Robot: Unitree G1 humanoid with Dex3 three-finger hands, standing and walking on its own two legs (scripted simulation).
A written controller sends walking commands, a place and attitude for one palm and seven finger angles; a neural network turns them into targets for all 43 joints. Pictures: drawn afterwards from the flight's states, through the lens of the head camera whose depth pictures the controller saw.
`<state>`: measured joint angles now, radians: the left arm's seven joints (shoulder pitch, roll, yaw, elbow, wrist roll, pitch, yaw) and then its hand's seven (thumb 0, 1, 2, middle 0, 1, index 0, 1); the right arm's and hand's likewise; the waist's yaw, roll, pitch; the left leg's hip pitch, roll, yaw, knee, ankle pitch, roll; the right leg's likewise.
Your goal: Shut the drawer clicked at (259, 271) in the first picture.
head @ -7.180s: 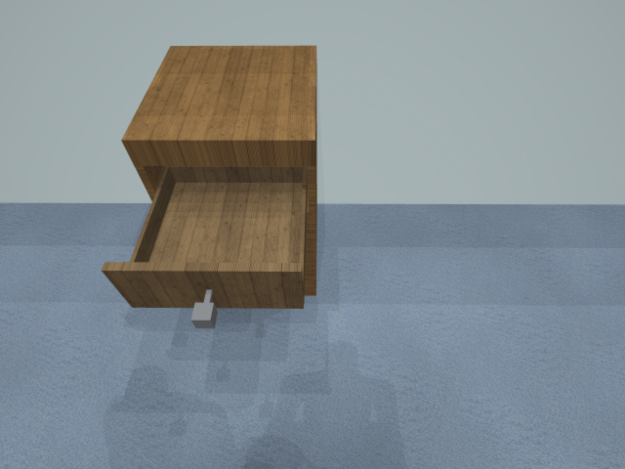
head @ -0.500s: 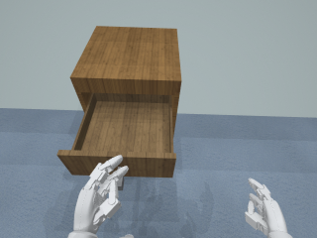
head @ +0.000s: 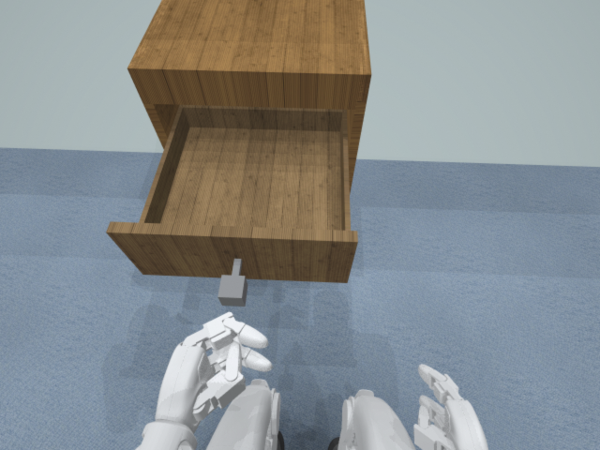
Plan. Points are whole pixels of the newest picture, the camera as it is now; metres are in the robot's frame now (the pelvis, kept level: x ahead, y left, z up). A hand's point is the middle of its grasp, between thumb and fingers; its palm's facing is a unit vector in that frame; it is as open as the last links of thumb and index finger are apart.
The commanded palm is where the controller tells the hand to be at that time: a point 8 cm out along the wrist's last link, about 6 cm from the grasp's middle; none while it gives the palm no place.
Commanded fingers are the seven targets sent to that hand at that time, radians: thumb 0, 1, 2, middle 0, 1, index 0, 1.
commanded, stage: raise the hand and make a fist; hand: left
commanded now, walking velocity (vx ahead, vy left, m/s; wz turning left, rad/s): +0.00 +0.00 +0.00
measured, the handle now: (235, 280) +0.38 +0.14 -0.10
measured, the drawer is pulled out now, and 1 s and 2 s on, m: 0.30 0.30 0.30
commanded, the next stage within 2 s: bring the fist close to the handle in 1.06 s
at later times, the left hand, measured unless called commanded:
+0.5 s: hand (205, 377) +0.20 +0.12 +0.04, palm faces +0.10 -0.99 +0.01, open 3.2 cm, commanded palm +0.16 +0.16 +0.01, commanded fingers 0.00 0.90 0.90 -1.40 -1.60 -1.40 -1.60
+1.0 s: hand (238, 393) +0.19 +0.09 +0.01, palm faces -0.09 -0.99 +0.05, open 3.3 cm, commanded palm +0.15 +0.16 +0.01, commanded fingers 0.00 0.90 0.90 -1.40 -1.60 -1.40 -1.60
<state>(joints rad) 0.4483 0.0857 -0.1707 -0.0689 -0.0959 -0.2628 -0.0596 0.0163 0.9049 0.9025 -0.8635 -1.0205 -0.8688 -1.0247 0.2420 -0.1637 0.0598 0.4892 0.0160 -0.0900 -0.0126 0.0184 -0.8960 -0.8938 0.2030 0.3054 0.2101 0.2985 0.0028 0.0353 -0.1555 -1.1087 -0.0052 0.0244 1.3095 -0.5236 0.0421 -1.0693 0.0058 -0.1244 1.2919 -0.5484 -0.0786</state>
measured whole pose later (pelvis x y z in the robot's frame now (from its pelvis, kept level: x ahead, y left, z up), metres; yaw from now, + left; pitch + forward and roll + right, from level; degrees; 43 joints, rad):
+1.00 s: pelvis +0.02 +0.00 -0.03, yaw +0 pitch +22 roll -2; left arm 0.62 0.10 -0.18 -0.15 -0.05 -0.50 -0.08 0.02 0.91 0.90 -1.39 -1.60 -1.40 -1.60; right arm 0.17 -0.20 -0.01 0.44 0.00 -0.11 0.01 0.02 -0.90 -0.89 0.20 0.30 0.21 0.30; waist 0.00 0.02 -0.21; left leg -1.24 0.00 0.00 1.45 -0.60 0.04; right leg -1.18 0.01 -0.15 1.42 -0.63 -0.09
